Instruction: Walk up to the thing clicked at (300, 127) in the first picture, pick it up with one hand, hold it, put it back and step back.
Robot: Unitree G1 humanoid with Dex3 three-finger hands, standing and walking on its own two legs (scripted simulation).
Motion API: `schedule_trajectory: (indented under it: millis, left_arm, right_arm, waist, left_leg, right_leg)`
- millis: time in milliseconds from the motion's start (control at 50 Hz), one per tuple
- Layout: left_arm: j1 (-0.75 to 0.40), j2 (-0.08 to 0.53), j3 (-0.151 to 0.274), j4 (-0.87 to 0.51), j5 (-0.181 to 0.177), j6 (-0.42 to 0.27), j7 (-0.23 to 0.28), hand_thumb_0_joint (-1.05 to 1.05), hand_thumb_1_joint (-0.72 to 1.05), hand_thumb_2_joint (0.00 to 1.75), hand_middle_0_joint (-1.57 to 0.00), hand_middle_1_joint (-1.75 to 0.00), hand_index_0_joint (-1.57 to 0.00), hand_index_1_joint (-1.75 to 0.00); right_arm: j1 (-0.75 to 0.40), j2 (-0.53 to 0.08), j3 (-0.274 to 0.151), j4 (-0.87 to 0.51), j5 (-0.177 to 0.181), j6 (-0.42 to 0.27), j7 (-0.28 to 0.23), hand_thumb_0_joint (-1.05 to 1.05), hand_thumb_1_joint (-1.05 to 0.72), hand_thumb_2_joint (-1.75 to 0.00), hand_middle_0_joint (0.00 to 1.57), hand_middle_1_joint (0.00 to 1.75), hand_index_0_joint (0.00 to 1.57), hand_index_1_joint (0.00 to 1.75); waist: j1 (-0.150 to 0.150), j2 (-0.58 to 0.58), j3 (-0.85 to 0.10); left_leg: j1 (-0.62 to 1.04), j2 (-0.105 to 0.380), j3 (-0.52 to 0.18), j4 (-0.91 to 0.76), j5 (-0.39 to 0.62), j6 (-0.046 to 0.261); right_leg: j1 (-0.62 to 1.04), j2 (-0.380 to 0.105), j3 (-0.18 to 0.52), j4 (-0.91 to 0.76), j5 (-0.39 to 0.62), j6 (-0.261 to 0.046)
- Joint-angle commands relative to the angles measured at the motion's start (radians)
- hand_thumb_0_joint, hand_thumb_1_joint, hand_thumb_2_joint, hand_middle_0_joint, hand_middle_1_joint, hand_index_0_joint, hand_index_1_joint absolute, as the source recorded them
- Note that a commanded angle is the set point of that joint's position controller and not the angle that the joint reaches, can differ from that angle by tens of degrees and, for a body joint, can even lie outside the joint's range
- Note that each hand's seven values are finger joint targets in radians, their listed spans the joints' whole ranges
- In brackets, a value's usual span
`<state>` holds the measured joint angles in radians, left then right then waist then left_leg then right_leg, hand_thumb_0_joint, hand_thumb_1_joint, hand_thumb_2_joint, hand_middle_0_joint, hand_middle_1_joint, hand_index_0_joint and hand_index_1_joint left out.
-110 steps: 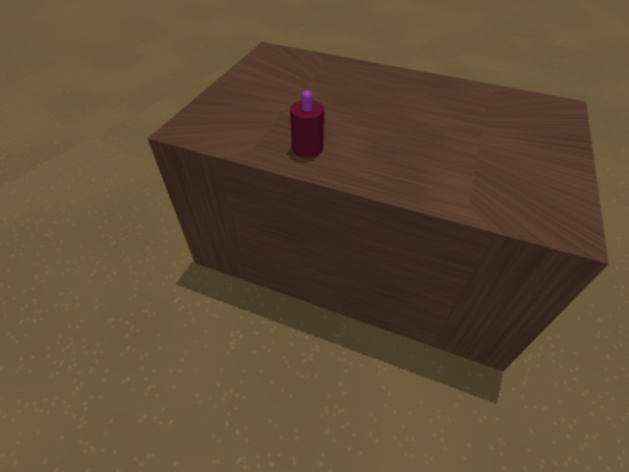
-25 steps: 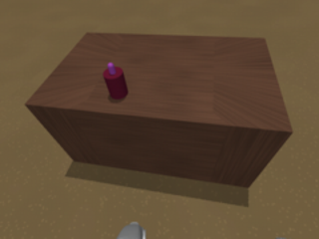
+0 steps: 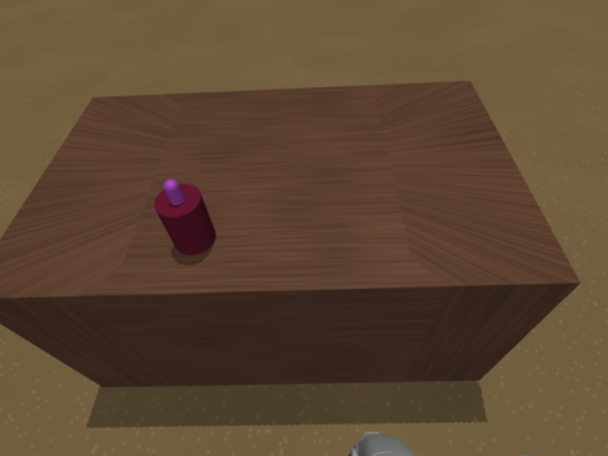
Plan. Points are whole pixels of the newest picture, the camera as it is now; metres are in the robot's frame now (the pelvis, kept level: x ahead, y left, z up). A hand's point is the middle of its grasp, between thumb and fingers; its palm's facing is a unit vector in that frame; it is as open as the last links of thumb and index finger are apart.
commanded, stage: walk up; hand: left
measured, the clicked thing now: (183, 212) +0.58 +0.22 -0.07
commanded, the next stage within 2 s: stand in 1.52 s
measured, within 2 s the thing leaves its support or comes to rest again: neither
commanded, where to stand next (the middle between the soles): +0.13 +0.04 m, yaw -3 degrees
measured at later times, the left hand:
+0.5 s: hand out of the picture +0.17 +0.34 -0.16, palm faces -0.07 -0.92 -0.39, open 7.4 cm
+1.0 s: hand out of the picture +0.16 +0.32 -0.14, palm faces -0.10 -0.93 -0.36, open 7.4 cm
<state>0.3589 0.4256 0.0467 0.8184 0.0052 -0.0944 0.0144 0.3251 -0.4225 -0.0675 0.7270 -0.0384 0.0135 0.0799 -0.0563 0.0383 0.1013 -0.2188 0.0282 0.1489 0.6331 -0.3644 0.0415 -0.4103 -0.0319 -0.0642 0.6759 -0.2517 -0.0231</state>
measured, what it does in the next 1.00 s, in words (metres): steps on the spot: right foot, then left foot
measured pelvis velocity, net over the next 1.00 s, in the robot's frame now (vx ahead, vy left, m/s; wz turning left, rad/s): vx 0.06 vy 0.06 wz -0.09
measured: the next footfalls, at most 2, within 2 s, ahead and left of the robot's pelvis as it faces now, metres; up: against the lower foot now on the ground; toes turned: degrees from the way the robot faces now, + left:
right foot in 0.02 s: +0.12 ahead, -0.08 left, +0.00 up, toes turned -3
left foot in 0.32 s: +0.14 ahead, +0.21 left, +0.00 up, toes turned -1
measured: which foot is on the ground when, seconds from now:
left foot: down 0.00-0.04, up 0.06-0.30, down 0.32-1.00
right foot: up 0.00-0.00, down 0.02-1.00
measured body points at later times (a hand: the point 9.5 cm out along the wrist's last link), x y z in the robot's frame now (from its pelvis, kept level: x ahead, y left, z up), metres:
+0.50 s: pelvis +0.07 +0.07 -0.02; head +0.09 +0.08 +0.43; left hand +0.17 +0.38 -0.13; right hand +0.13 -0.25 -0.13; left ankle +0.10 +0.21 -0.72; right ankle +0.08 -0.08 -0.72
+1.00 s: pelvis +0.06 +0.06 +0.01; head +0.08 +0.05 +0.46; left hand +0.16 +0.37 -0.11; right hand +0.16 -0.25 -0.11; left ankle +0.10 +0.21 -0.72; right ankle +0.08 -0.08 -0.72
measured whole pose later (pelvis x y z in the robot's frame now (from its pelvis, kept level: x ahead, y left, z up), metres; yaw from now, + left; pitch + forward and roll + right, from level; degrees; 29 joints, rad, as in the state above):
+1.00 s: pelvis +0.06 +0.06 +0.01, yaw -5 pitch -3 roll +0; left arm 0.11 0.36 0.01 1.12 0.00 -0.01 -0.02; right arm 0.04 -0.38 0.00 1.08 0.01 0.00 0.01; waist 0.01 0.02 0.08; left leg -0.21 0.08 0.06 0.50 -0.23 -0.04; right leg -0.23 -0.02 0.05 0.50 -0.22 0.03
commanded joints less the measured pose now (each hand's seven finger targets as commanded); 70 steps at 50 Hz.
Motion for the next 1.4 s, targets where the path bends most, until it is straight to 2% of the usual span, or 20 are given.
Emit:
schedule_trajectory:
  millis: [0, 20, 40, 100, 140, 200, 260, 280, 300, 320, 340, 400, 420, 440, 460, 520, 560, 800, 960, 1380]
  left_arm:
    - [0.209, 0.310, 0.112, -0.031, 0.027, -0.027, 0.052, 0.00, 0.90, 0.90, -0.20, -0.30, -0.20, -0.30]
    - [0.157, 0.352, 0.106, -0.063, 0.014, -0.023, 0.054, 0.00, 0.90, 0.90, -0.20, -0.30, -0.20, -0.30]
    - [0.093, 0.347, 0.102, -0.072, 0.005, -0.013, 0.057, 0.00, 0.90, 0.90, -0.20, -0.30, -0.20, -0.30]
    - [0.019, 0.282, 0.079, -0.079, 0.005, -0.007, 0.055, 0.00, 0.90, 0.90, -0.20, -0.30, -0.20, -0.30]
    - [-0.002, 0.259, 0.075, -0.080, 0.017, -0.007, 0.043, 0.00, 0.90, 0.90, -0.20, -0.30, -0.20, -0.30]
    - [-0.035, 0.249, 0.070, -0.077, 0.028, 0.003, 0.026, 0.00, 0.90, 0.90, -0.20, -0.30, -0.20, -0.30]
    - [-0.118, 0.227, 0.053, -0.066, 0.005, 0.034, 0.014, 0.00, 0.90, 0.90, -0.20, -0.30, -0.20, -0.30]
    - [-0.119, 0.187, 0.037, -0.065, 0.001, 0.044, 0.012, 0.00, 0.90, 0.90, -0.20, -0.30, -0.20, -0.30]
    - [-0.121, 0.136, 0.022, -0.065, -0.006, 0.053, 0.009, 0.00, 0.90, 0.90, -0.20, -0.30, -0.20, -0.30]
    - [-0.101, 0.162, 0.031, -0.044, -0.010, 0.066, 0.015, 0.00, 0.90, 0.90, -0.20, -0.30, -0.20, -0.30]
    - [-0.103, 0.202, 0.046, -0.003, -0.003, 0.071, 0.016, 0.00, 0.90, 0.90, -0.20, -0.30, -0.20, -0.30]
    - [-0.058, 0.179, 0.043, 0.060, -0.004, 0.061, 0.006, 0.00, 0.90, 0.90, -0.20, -0.30, -0.20, -0.30]
    - [-0.065, 0.199, 0.051, 0.065, 0.001, 0.055, 0.006, 0.00, 0.90, 0.90, -0.20, -0.30, -0.20, -0.30]
    - [-0.105, 0.227, 0.053, 0.058, 0.005, 0.051, 0.003, 0.00, 0.90, 0.90, -0.20, -0.30, -0.20, -0.30]
    - [-0.169, 0.237, 0.047, 0.054, 0.001, 0.055, -0.002, 0.00, 0.90, 0.90, -0.20, -0.30, -0.20, -0.30]
    - [-0.186, 0.183, 0.021, 0.088, -0.005, 0.068, -0.003, 0.00, 0.90, 0.90, -0.20, -0.30, -0.20, -0.30]
    - [-0.186, 0.175, 0.015, 0.111, -0.005, 0.071, -0.005, 0.00, 0.90, 0.90, -0.20, -0.30, -0.20, -0.30]
    - [-0.279, 0.176, 0.001, 0.207, -0.005, 0.063, -0.016, 0.00, 0.90, 0.90, -0.20, -0.30, -0.20, -0.30]
    - [-0.319, 0.159, 0.004, 0.238, 0.000, 0.067, -0.017, 0.00, 0.90, 0.90, -0.20, -0.30, -0.20, -0.30]
    - [-0.332, 0.129, 0.009, 0.254, 0.000, 0.085, -0.022, 0.00, 0.90, 0.90, -0.20, -0.30, -0.20, -0.30]
  right_arm:
    - [-0.053, -0.088, -0.025, -0.129, 0.021, -0.017, -0.023, 0.00, -0.90, -0.90, 0.20, 0.30, 0.20, 0.30]
    - [-0.011, -0.131, -0.036, -0.107, 0.016, 0.008, -0.035, 0.00, -0.90, -0.90, 0.20, 0.30, 0.20, 0.30]
    - [-0.007, -0.197, -0.060, -0.084, 0.009, 0.025, -0.045, 0.00, -0.90, -0.90, 0.20, 0.30, 0.20, 0.30]
    - [0.027, -0.201, -0.064, -0.025, 0.020, 0.024, -0.050, 0.00, -0.90, -0.90, 0.20, 0.30, 0.20, 0.30]
    - [0.046, -0.184, -0.054, 0.011, 0.019, 0.014, -0.050, 0.00, -0.90, -0.90, 0.20, 0.30, 0.20, 0.30]
    - [0.003, -0.143, -0.039, 0.038, 0.031, 0.000, -0.055, 0.00, -0.90, -0.90, 0.20, 0.30, 0.20, 0.30]
    - [0.049, -0.144, -0.043, 0.096, 0.034, -0.022, -0.071, 0.00, -0.90, -0.90, 0.20, 0.30, 0.20, 0.30]
    - [0.048, -0.168, -0.048, 0.103, 0.027, -0.031, -0.078, 0.00, -0.90, -0.90, 0.20, 0.30, 0.20, 0.30]
    - [0.014, -0.222, -0.053, 0.096, 0.013, -0.042, -0.083, 0.00, -0.90, -0.90, 0.20, 0.30, 0.20, 0.30]
    - [-0.071, -0.296, -0.057, 0.071, 0.028, -0.046, -0.082, 0.00, -0.90, -0.90, 0.20, 0.30, 0.20, 0.30]
    - [-0.147, -0.296, -0.058, 0.068, 0.030, -0.046, -0.079, 0.00, -0.90, -0.90, 0.20, 0.30, 0.20, 0.30]
    - [-0.208, -0.246, -0.031, 0.089, 0.030, -0.047, -0.085, 0.00, -0.90, -0.90, 0.20, 0.30, 0.20, 0.30]
    - [-0.187, -0.224, -0.024, 0.101, 0.038, -0.048, -0.085, 0.00, -0.90, -0.90, 0.20, 0.30, 0.20, 0.30]
    - [-0.162, -0.195, -0.015, 0.110, 0.044, -0.048, -0.087, 0.00, -0.90, -0.90, 0.20, 0.30, 0.20, 0.30]
    - [-0.150, -0.186, -0.013, 0.129, 0.045, -0.046, -0.090, 0.00, -0.90, -0.90, 0.20, 0.30, 0.20, 0.30]
    - [-0.201, -0.224, -0.017, 0.158, 0.038, -0.055, -0.090, 0.00, -0.90, -0.90, 0.20, 0.30, 0.20, 0.30]
    - [-0.226, -0.218, -0.010, 0.168, 0.037, -0.058, -0.090, 0.00, -0.90, -0.90, 0.20, 0.30, 0.20, 0.30]
    - [-0.311, -0.169, 0.015, 0.255, 0.047, -0.043, -0.083, 0.00, -0.90, -0.90, 0.20, 0.30, 0.20, 0.30]
    - [-0.326, -0.159, 0.015, 0.312, 0.043, -0.037, -0.076, 0.00, -0.90, -0.90, 0.20, 0.30, 0.20, 0.30]
    - [-0.298, -0.164, 0.011, 0.348, 0.033, -0.049, -0.080, 0.00, -0.90, -0.90, 0.20, 0.30, 0.20, 0.30]
  waist:
    - [0.143, -0.263, -0.146]
    - [0.106, -0.194, -0.126]
    - [0.089, -0.125, -0.075]
    - [0.055, -0.134, -0.055]
    - [0.054, -0.184, -0.098]
    - [0.069, -0.250, -0.107]
    - [0.025, -0.204, -0.128]
    - [0.020, -0.145, -0.126]
    - [0.033, 0.007, -0.123]
    - [0.062, 0.127, -0.096]
    - [0.075, 0.104, -0.059]
    - [0.114, 0.115, -0.073]
    - [0.105, 0.110, -0.104]
    - [0.077, 0.050, -0.127]
    - [0.044, 0.013, -0.122]
    - [0.072, 0.084, -0.135]
    - [0.074, 0.064, -0.147]
    - [0.051, -0.038, -0.128]
    - [0.047, -0.101, -0.117]
    - [0.054, -0.023, -0.127]
  left_leg:
    - [-0.365, 0.014, -0.045, 0.340, -0.031, 0.010]
    - [-0.367, -0.016, -0.169, 0.478, -0.235, -0.021]
    - [-0.369, 0.025, -0.219, 0.574, -0.267, -0.027]
    - [-0.365, 0.066, -0.243, 0.529, -0.126, -0.029]
    - [-0.289, 0.060, -0.205, 0.415, -0.102, -0.037]
    - [-0.154, 0.034, -0.134, 0.187, -0.115, -0.036]
    - [0.028, -0.013, -0.065, -0.011, 0.111, -0.032]
    - [0.052, 0.019, -0.126, -0.068, 0.142, -0.015]
    - [0.007, 0.167, -0.358, -0.158, 0.109, 0.030]
    - [-0.153, 0.329, -0.564, -0.247, -0.003, 0.151]
    - [-0.252, 0.346, -0.567, -0.246, -0.027, 0.199]
    - [-0.203, 0.193, -0.322, -0.089, 0.180, 0.081]
    - [-0.195, 0.164, -0.283, -0.022, 0.254, 0.046]
    - [-0.187, 0.116, -0.249, 0.019, 0.224, 0.016]
    - [-0.105, 0.081, -0.219, -0.012, 0.127, 0.004]
    - [-0.101, 0.166, -0.304, -0.116, 0.172, 0.046]
    - [-0.089, 0.179, -0.298, -0.136, 0.201, 0.061]
    - [0.034, 0.107, -0.185, -0.177, 0.116, -0.004]
    - [0.089, 0.102, -0.164, -0.245, 0.097, -0.017]
    - [0.069, 0.128, -0.167, -0.343, 0.121, -0.020]
  right_leg:
    - [0.417, -0.228, 0.447, -0.287, 0.073, -0.122]
    - [0.301, -0.411, 0.728, -0.373, -0.010, -0.231]
    - [0.217, -0.415, 0.717, -0.360, -0.109, -0.301]
    - [0.157, -0.264, 0.449, -0.317, -0.051, -0.208]
    - [0.145, -0.210, 0.330, -0.237, 0.125, -0.197]
    - [0.067, -0.165, 0.237, -0.169, 0.232, -0.177]
    - [-0.040, -0.122, 0.190, -0.044, 0.176, -0.131]
    - [-0.079, -0.095, 0.180, 0.005, 0.111, -0.090]
    - [-0.112, -0.027, 0.144, 0.103, -0.004, -0.040]
    - [-0.029, 0.047, 0.073, 0.203, -0.232, -0.010]
    - [0.061, 0.021, 0.093, 0.247, -0.270, -0.008]
    - [0.131, 0.011, 0.072, 0.009, -0.026, -0.025]
    - [0.177, -0.020, 0.131, -0.039, 0.099, -0.039]
    - [0.164, -0.074, 0.237, -0.063, 0.152, -0.070]
    - [0.078, -0.092, 0.261, -0.069, 0.148, -0.087]
    - [0.131, -0.025, 0.131, -0.014, 0.152, -0.029]
    - [0.156, -0.021, 0.124, -0.029, 0.131, -0.022]
    - [0.136, -0.076, 0.222, -0.234, 0.165, -0.034]
    - [0.126, -0.085, 0.235, -0.345, 0.063, -0.020]
    - [0.228, -0.061, 0.186, -0.331, 0.168, 0.003]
